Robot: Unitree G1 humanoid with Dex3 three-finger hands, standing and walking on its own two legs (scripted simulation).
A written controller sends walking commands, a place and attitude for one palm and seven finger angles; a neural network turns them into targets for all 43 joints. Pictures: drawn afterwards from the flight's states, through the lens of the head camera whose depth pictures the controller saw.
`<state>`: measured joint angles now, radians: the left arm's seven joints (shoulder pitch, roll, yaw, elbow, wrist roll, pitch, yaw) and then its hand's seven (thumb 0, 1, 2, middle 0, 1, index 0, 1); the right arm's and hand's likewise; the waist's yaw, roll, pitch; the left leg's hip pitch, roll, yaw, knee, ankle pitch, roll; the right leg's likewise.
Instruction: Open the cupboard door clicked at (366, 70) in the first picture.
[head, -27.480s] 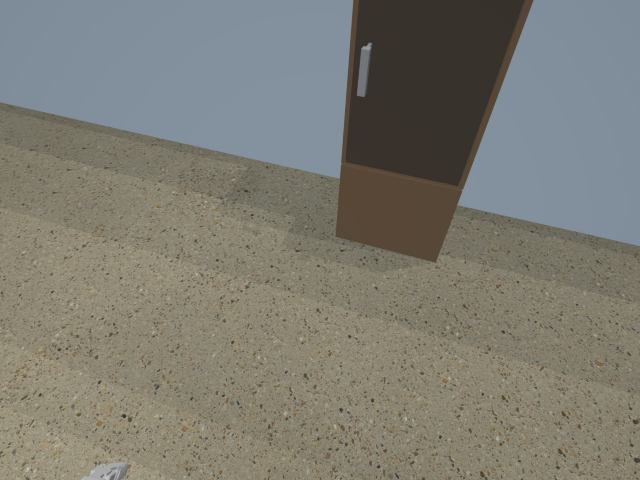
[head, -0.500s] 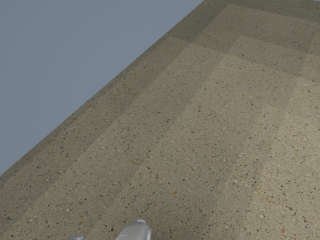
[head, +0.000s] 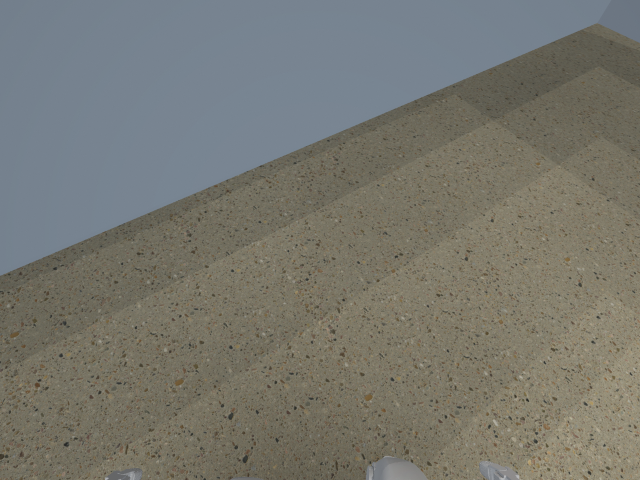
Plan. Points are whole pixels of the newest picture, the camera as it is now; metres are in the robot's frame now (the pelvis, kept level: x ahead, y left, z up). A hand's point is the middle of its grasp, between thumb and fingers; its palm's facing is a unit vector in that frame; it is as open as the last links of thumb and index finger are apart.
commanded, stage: turn to face it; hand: left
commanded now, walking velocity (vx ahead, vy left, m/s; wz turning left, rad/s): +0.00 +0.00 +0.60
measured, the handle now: out of the picture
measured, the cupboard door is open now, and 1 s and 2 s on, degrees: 46 46 46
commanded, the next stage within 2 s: none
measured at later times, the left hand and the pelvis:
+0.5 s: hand out of the picture +0.01 +0.14 -0.16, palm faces +0.31 -0.92 -0.24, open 7.4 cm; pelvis +0.00 -0.06 +0.00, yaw +18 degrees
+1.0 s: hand out of the picture -0.02 +0.19 -0.15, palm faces +0.54 -0.80 -0.28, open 7.4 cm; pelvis +0.00 -0.06 +0.00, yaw +34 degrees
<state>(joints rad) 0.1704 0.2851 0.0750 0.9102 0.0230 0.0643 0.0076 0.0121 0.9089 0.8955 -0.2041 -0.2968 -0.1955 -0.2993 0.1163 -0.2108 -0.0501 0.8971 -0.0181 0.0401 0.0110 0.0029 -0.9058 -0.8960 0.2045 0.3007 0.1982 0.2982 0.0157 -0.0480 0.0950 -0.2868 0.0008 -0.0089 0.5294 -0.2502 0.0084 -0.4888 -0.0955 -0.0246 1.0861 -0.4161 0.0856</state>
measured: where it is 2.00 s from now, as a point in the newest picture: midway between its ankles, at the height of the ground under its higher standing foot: outside the picture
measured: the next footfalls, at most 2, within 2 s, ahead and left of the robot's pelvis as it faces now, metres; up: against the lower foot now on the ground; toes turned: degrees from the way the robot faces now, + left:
right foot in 0.20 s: +0.05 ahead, -0.16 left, +0.00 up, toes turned +4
left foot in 0.60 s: +0.01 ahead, +0.08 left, +0.00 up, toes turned +28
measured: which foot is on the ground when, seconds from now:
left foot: down 0.00-0.20, up 0.22-0.58, down 0.60-1.00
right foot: up 0.00-0.18, down 0.20-0.60, up 0.62-1.00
